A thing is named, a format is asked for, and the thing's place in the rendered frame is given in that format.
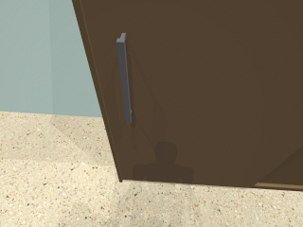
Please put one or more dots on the handle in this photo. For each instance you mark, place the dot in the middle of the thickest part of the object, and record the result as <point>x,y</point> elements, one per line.
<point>123,71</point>

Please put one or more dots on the wardrobe door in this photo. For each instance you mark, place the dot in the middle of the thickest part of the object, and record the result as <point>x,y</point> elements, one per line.
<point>216,86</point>
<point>289,171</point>

